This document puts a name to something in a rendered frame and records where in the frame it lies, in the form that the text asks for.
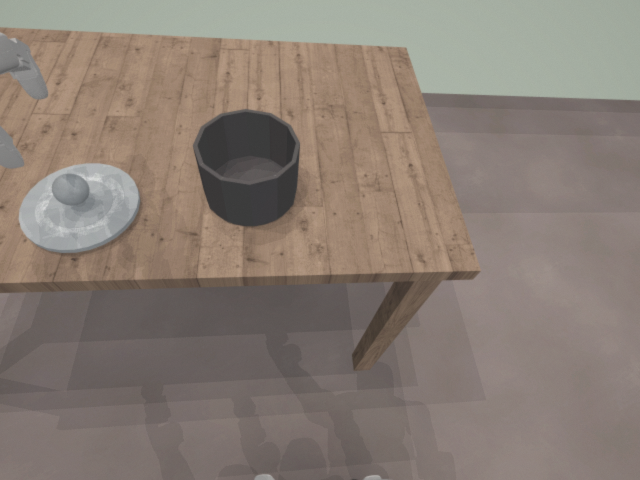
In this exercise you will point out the lid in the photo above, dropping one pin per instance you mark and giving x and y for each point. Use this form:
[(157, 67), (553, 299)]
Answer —
[(110, 208)]

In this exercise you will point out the knob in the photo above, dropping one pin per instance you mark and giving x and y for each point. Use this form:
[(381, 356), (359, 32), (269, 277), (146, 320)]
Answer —
[(70, 189)]

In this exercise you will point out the table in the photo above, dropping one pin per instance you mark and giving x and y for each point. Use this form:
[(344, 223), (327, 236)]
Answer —
[(374, 199)]

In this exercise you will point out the robot left hand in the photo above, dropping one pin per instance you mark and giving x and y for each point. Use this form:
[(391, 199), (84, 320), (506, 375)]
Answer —
[(16, 59)]

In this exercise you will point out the pot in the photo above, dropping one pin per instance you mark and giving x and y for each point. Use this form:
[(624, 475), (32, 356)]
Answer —
[(248, 163)]

